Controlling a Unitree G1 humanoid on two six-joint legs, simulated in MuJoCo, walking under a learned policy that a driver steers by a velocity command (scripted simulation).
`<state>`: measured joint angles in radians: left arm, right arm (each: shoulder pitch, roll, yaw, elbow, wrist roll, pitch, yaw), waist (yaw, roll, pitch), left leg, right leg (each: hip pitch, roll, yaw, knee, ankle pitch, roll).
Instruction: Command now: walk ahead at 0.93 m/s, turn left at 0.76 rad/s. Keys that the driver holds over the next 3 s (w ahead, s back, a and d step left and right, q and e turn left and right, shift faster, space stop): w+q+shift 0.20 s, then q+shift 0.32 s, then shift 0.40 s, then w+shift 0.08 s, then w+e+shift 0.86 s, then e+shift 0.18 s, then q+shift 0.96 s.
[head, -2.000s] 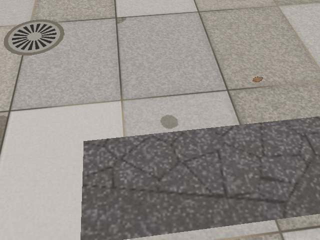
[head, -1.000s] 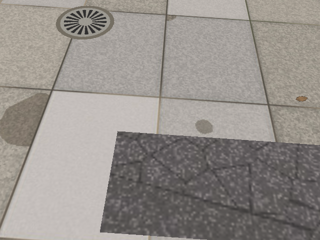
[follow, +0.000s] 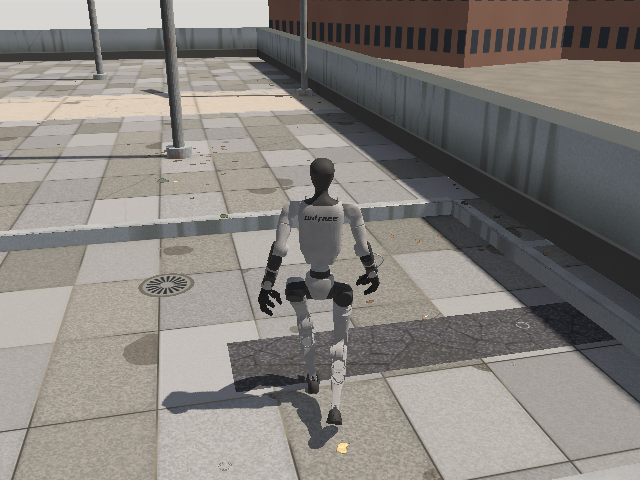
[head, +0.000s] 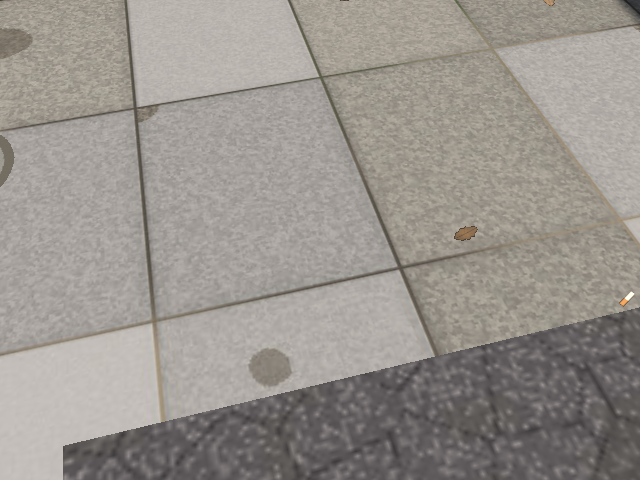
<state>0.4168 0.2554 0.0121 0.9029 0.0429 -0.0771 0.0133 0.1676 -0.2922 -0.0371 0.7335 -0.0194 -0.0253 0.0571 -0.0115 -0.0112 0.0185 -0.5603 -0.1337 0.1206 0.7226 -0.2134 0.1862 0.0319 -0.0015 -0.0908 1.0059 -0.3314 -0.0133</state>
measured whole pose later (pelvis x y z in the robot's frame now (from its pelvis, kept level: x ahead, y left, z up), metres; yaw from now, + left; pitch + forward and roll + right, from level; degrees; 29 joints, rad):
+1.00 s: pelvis +0.52 +0.06 +0.04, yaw +39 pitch +1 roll -1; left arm 0.29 0.26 0.02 0.75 0.03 0.04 -0.01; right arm 0.17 -0.22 -0.01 0.70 -0.02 0.02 0.00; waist 0.02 -0.02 0.01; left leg -0.33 -0.05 -0.02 0.47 -0.15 0.07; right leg -0.37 -0.03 -0.04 0.86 -0.49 0.00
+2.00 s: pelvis +1.03 +0.23 -0.01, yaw -7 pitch +1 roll +1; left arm 0.01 0.30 0.04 0.64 0.04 -0.03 -0.06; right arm 0.48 -0.25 -0.03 0.87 -0.01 -0.06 -0.01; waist -0.05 -0.04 0.07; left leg 0.05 0.08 0.20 0.99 -0.42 -0.06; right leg -0.59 0.10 -0.13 0.70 -0.14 -0.18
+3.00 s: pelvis +1.30 +0.22 +0.04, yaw +25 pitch +2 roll +0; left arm 0.12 0.31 0.03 0.70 0.01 0.01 0.05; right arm 0.24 -0.35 -0.11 0.68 -0.01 0.07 0.01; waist -0.04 0.02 0.05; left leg -0.33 -0.24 -0.39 0.51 -0.18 0.03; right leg -0.30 0.08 0.14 0.48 -0.27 0.00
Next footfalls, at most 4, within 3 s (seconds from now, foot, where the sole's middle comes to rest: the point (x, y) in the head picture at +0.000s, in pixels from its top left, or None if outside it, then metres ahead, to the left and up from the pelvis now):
0.38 right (370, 409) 0.60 -0.07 -0.73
0.80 left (247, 436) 0.55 0.19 -0.73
1.14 right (341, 411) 0.60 -0.01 -0.73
1.52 left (186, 352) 0.74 0.34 -0.73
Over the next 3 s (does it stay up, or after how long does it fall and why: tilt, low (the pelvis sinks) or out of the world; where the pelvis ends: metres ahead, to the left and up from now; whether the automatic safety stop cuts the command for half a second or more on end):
stays up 1.30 0.22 0.04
